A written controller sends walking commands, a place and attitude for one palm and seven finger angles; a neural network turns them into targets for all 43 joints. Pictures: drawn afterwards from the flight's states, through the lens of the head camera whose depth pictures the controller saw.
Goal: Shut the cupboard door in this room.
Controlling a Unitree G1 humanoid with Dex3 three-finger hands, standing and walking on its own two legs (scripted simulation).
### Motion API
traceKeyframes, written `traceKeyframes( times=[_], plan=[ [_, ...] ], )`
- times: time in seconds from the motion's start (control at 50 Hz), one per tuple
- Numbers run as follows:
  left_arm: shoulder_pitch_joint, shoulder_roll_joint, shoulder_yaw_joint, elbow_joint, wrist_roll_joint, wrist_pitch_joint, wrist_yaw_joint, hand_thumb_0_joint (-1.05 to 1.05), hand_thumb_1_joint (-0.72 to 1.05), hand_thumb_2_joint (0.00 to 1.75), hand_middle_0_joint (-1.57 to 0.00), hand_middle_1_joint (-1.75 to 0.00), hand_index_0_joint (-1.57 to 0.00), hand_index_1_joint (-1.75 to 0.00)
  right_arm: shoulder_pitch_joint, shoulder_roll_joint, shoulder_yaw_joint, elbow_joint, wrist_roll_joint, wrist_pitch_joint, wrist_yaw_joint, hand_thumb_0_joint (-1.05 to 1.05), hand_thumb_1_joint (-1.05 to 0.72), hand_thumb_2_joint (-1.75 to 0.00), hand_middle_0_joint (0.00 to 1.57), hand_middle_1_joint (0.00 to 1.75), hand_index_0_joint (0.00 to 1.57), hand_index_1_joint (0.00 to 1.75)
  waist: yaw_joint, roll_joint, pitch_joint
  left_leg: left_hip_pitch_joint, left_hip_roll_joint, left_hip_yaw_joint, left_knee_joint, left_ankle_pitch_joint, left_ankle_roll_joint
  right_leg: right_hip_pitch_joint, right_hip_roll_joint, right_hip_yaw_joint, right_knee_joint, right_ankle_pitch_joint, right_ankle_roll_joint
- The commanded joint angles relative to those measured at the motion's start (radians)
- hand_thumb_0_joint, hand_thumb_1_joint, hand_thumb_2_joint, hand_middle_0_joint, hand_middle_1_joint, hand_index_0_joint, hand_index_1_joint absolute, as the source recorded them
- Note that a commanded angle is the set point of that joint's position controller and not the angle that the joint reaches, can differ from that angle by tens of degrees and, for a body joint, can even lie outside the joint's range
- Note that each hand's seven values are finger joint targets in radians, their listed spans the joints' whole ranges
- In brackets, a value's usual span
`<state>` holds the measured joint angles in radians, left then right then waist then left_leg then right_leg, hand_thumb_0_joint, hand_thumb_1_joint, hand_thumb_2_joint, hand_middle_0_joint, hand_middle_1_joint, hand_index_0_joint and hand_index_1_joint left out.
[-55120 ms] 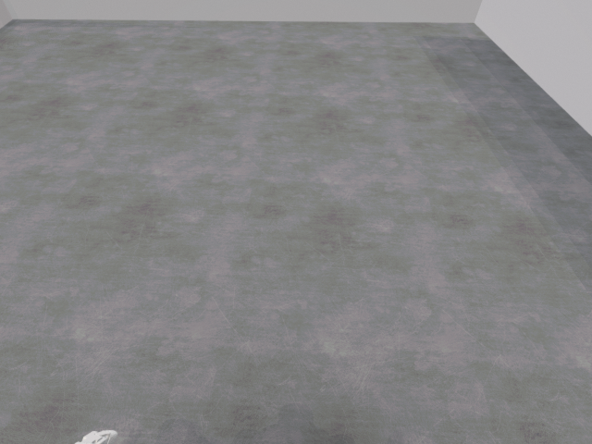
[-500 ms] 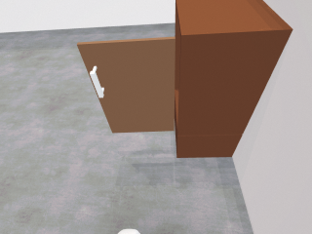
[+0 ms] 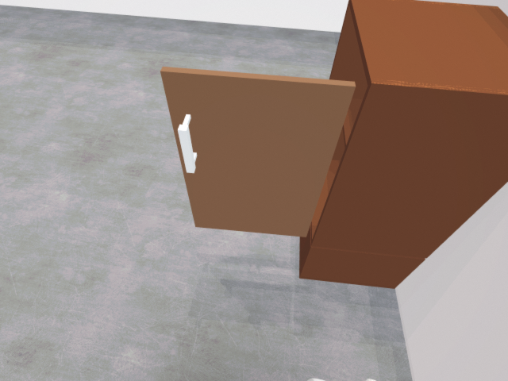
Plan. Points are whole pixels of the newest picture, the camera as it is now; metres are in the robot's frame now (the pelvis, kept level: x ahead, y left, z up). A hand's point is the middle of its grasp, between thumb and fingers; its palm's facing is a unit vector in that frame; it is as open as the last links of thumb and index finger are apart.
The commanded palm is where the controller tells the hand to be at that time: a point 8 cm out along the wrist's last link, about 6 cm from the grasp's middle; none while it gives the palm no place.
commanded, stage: take the last steps up to it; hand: left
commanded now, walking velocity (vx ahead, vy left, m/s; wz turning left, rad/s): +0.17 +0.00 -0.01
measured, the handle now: (189, 144) +0.60 +0.22 -0.04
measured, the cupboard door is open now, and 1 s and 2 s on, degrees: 91 91 91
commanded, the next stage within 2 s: come to a stop and stand still in 0.06 s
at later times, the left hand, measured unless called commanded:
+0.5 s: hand (176, 346) +0.19 +0.16 -0.16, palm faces +0.03 -0.97 -0.24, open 7.3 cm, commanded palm none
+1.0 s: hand out of the picture +0.08 +0.22 -0.17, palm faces +0.02 -0.99 -0.17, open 7.4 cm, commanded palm none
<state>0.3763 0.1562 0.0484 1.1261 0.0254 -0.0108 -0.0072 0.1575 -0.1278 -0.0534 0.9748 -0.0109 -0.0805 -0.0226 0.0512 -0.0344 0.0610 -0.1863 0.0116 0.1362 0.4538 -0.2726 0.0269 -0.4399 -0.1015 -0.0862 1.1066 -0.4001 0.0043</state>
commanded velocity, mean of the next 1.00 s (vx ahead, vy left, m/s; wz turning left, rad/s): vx -0.06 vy -0.04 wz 0.00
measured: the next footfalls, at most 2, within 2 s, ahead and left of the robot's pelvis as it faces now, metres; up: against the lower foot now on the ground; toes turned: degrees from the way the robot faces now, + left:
right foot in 0.22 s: +0.20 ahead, -0.12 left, +0.00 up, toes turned -8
left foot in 0.66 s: +0.13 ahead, +0.13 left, +0.00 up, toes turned +1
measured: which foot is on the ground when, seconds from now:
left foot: down 0.00-0.24, up 0.26-0.64, down 0.66-1.00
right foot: up 0.00-0.20, down 0.22-0.66, up 0.68-1.00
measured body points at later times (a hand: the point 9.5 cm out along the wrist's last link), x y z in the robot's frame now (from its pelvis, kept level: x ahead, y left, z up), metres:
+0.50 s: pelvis +0.10 -0.02 +0.00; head +0.15 -0.04 +0.45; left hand +0.19 +0.22 -0.14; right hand +0.12 -0.24 -0.17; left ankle +0.07 +0.13 -0.68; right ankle +0.16 -0.11 -0.74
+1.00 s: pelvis +0.09 +0.03 +0.01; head +0.12 +0.06 +0.46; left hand +0.08 +0.27 -0.16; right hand +0.11 -0.20 -0.13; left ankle +0.09 +0.13 -0.74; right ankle +0.04 -0.12 -0.68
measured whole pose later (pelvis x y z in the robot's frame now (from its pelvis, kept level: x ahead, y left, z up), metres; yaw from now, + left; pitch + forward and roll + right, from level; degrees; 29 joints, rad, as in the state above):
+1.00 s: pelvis +0.09 +0.03 +0.01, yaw -1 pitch +1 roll -2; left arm 0.28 0.21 0.06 1.09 0.02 0.07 0.00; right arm 0.25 -0.13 -0.04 1.04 -0.03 0.00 -0.05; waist 0.00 -0.04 0.04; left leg -0.20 0.03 0.06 0.36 -0.19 0.03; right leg -0.35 -0.03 -0.01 0.86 -0.41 0.06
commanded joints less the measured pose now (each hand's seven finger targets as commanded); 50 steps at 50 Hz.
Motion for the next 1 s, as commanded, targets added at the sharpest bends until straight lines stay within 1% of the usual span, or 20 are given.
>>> traceKeyframes(
  times=[0.0,0.12,0.16,0.18,0.2,0.22,0.24,0.26,0.3,0.36,0.44,0.54,0.6,0.62,0.64,0.66,0.7,0.76,0.9,0.98],
  plan=[
    [-0.018,0.020,0.011,-0.102,-0.002,-0.015,0.000,0.00,0.90,0.90,-0.20,-0.30,-0.20,-0.30,0.155,-0.122,-0.016,0.029,-0.011,0.001,-0.003,0.00,-0.90,-0.90,0.20,0.30,0.20,0.30,-0.032,0.152,0.013,0.042,0.263,-0.137,-0.230,0.435,0.152,-0.090,-0.038,0.019,-0.141,0.087,0.015],
    [-0.103,0.051,0.015,-0.153,-0.002,-0.016,-0.008,0.00,0.90,0.90,-0.20,-0.30,-0.20,-0.30,0.130,-0.169,-0.025,0.033,-0.015,0.021,0.001,0.00,-0.90,-0.90,0.20,0.30,0.20,0.30,-0.028,0.185,0.029,0.024,0.241,-0.114,-0.151,0.392,0.122,0.071,0.027,-0.044,-0.428,0.175,-0.006],
    [-0.035,0.085,0.021,-0.136,0.000,-0.023,-0.002,0.00,0.90,0.90,-0.20,-0.30,-0.20,-0.30,0.122,-0.159,-0.017,0.041,-0.012,0.030,0.001,0.00,-0.90,-0.90,0.20,0.30,0.20,0.30,0.018,0.113,0.021,-0.051,0.204,-0.104,-0.017,0.389,0.083,0.245,0.048,-0.049,-0.548,0.261,-0.014],
    [0.054,0.130,0.029,-0.112,0.002,-0.036,0.006,0.00,0.90,0.90,-0.20,-0.30,-0.20,-0.30,0.124,-0.141,-0.010,0.043,-0.006,0.029,0.001,0.00,-0.90,-0.90,0.20,0.30,0.20,0.30,0.061,0.014,-0.042,-0.078,0.137,-0.063,0.147,0.335,0.031,0.378,-0.009,0.026,-0.623,0.462,-0.020],
    [0.092,0.216,0.041,-0.098,0.007,-0.050,0.021,0.00,0.90,0.90,-0.20,-0.30,-0.20,-0.30,0.189,-0.092,-0.003,0.039,0.005,0.030,0.005,0.00,-0.90,-0.90,0.20,0.30,0.20,0.30,0.042,-0.201,-0.132,-0.209,0.004,-0.016,0.395,0.004,-0.026,0.516,-0.241,0.310,-0.667,0.869,-0.115],
    [0.090,0.246,0.031,-0.105,-0.014,-0.049,0.023,0.00,0.90,0.90,-0.20,-0.30,-0.20,-0.30,0.214,-0.117,-0.006,0.039,0.014,0.050,-0.007,0.00,-0.90,-0.90,0.20,0.30,0.20,0.30,0.021,-0.144,-0.175,-0.147,-0.014,-0.109,0.528,-0.345,-0.041,0.452,-0.360,0.354,-0.711,1.141,-0.215],
    [0.016,0.248,0.033,-0.116,-0.014,-0.046,0.030,0.00,0.90,0.90,-0.20,-0.30,-0.20,-0.30,0.208,-0.108,-0.008,0.048,0.015,0.069,-0.008,0.00,-0.90,-0.90,0.20,0.30,0.20,0.30,-0.001,-0.179,-0.182,-0.147,0.006,-0.169,0.592,-0.355,-0.044,0.386,-0.354,0.354,-0.720,1.113,-0.237],
    [-0.074,0.219,0.029,-0.139,-0.012,-0.033,0.040,0.00,0.90,0.90,-0.20,-0.30,-0.20,-0.30,0.205,-0.113,-0.013,0.057,0.016,0.085,-0.009,0.00,-0.90,-0.90,0.20,0.30,0.20,0.30,-0.022,-0.134,-0.138,-0.165,0.023,-0.179,0.620,-0.318,-0.050,0.342,-0.335,0.294,-0.724,1.039,-0.238],
    [-0.148,0.196,0.028,-0.171,-0.009,-0.016,0.052,0.00,0.90,0.90,-0.20,-0.30,-0.20,-0.30,0.177,-0.097,-0.009,0.069,0.013,0.104,-0.003,0.00,-0.90,-0.90,0.20,0.30,0.20,0.30,-0.034,-0.048,-0.109,-0.181,0.032,-0.174,0.624,-0.252,-0.062,0.277,-0.282,0.192,-0.720,0.942,-0.213],
    [-0.175,0.196,0.033,-0.182,-0.006,0.001,0.052,0.00,0.90,0.90,-0.20,-0.30,-0.20,-0.30,0.179,-0.088,-0.011,0.065,0.008,0.126,0.005,0.00,-0.90,-0.90,0.20,0.30,0.20,0.30,-0.032,-0.093,-0.121,-0.188,0.016,-0.142,0.567,-0.210,-0.078,0.274,-0.242,0.125,-0.737,0.832,-0.184],
    [-0.170,0.199,0.043,-0.194,-0.004,0.010,0.050,0.00,0.90,0.90,-0.20,-0.30,-0.20,-0.30,0.153,-0.096,-0.018,0.045,0.003,0.130,0.010,0.00,-0.90,-0.90,0.20,0.30,0.20,0.30,-0.028,-0.124,-0.123,-0.220,0.007,-0.131,0.538,-0.167,-0.088,0.278,-0.230,0.126,-0.749,0.751,-0.183],
    [-0.165,0.201,0.056,-0.201,0.006,0.020,0.049,0.00,0.90,0.90,-0.20,-0.30,-0.20,-0.30,0.128,-0.073,-0.015,0.019,0.005,0.112,0.011,0.00,-0.90,-0.90,0.20,0.30,0.20,0.30,-0.025,-0.155,-0.127,-0.153,0.008,-0.098,0.333,-0.156,-0.074,0.247,-0.208,0.144,-0.749,0.543,-0.181],
    [-0.178,0.173,0.049,-0.194,-0.004,0.031,0.045,0.00,0.90,0.90,-0.20,-0.30,-0.20,-0.30,0.227,-0.069,-0.011,0.049,0.005,0.091,0.008,0.00,-0.90,-0.90,0.20,0.30,0.20,0.30,-0.078,-0.094,-0.119,0.065,0.009,-0.085,0.005,0.057,-0.057,0.105,-0.134,0.119,-0.674,0.233,-0.096],
    [-0.145,0.121,0.034,-0.198,-0.011,0.037,0.041,0.00,0.90,0.90,-0.20,-0.30,-0.20,-0.30,0.235,-0.117,-0.018,0.043,-0.001,0.080,0.008,0.00,-0.90,-0.90,0.20,0.30,0.20,0.30,-0.075,0.079,-0.102,0.090,0.120,-0.222,-0.115,0.033,-0.027,0.021,-0.049,0.074,-0.560,0.056,-0.046],
    [-0.115,0.059,0.020,-0.204,-0.017,0.042,0.038,0.00,0.90,0.90,-0.20,-0.30,-0.20,-0.30,0.197,-0.192,-0.027,0.009,-0.011,0.074,0.003,0.00,-0.90,-0.90,0.20,0.30,0.20,0.30,-0.065,0.327,-0.051,-0.036,0.329,-0.484,-0.260,0.017,0.048,-0.032,0.061,0.008,-0.423,-0.117,0.017],
    [-0.134,0.086,0.018,-0.205,-0.008,0.048,0.036,0.00,0.90,0.90,-0.20,-0.30,-0.20,-0.30,0.139,-0.213,-0.025,-0.013,-0.015,0.078,-0.010,0.00,-0.90,-0.90,0.20,0.30,0.20,0.30,-0.063,0.281,0.005,-0.142,0.384,-0.548,-0.295,0.006,0.117,-0.008,0.068,0.073,-0.305,-0.146,0.022],
    [-0.134,0.107,0.033,-0.158,-0.003,0.054,0.023,0.00,0.90,0.90,-0.20,-0.30,-0.20,-0.30,0.074,-0.187,-0.017,-0.007,-0.022,0.074,-0.027,0.00,-0.90,-0.90,0.20,0.30,0.20,0.30,-0.042,0.242,0.022,-0.141,0.306,-0.449,-0.285,-0.019,0.101,-0.021,0.077,0.148,-0.148,-0.048,0.019],
    [-0.086,0.112,0.037,-0.110,-0.004,0.046,0.010,0.00,0.90,0.90,-0.20,-0.30,-0.20,-0.30,0.064,-0.156,-0.008,-0.003,-0.013,0.064,-0.033,0.00,-0.90,-0.90,0.20,0.30,0.20,0.30,-0.034,0.154,0.003,-0.027,0.246,-0.315,-0.258,0.088,0.080,-0.069,0.078,0.132,-0.079,0.059,0.037],
    [-0.121,0.093,0.021,-0.113,-0.006,0.051,0.010,0.00,0.90,0.90,-0.20,-0.30,-0.20,-0.30,0.195,-0.181,-0.028,0.053,-0.013,0.066,-0.044,0.00,-0.90,-0.90,0.20,0.30,0.20,0.30,-0.089,0.174,-0.062,0.195,0.287,-0.291,-0.179,0.434,0.122,-0.084,0.055,0.100,-0.192,-0.006,0.056],
    [-0.157,0.065,0.005,-0.115,-0.014,0.044,0.010,0.00,0.90,0.90,-0.20,-0.30,-0.20,-0.30,0.195,-0.194,-0.034,0.075,-0.016,0.074,-0.037,0.00,-0.90,-0.90,0.20,0.30,0.20,0.30,-0.101,0.213,-0.077,0.162,0.274,-0.280,-0.142,0.484,0.127,0.041,0.059,0.060,-0.385,-0.067,0.043]
  ],
)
